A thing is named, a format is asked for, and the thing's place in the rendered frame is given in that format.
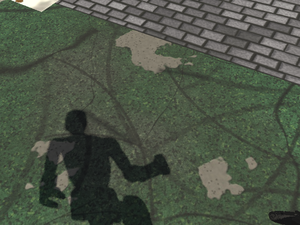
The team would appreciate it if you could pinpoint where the right robot hand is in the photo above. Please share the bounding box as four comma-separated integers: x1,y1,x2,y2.
268,210,300,225

